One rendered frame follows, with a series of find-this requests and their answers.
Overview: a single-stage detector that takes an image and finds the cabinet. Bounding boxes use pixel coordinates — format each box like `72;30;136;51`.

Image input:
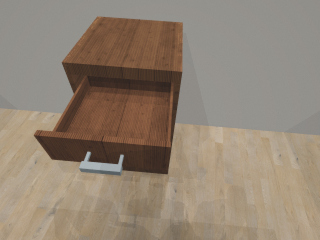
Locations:
61;16;183;175

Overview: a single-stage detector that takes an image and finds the drawer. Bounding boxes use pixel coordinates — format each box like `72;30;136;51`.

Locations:
34;75;174;170

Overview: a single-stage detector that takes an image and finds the handle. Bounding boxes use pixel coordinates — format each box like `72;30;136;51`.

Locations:
79;151;124;176

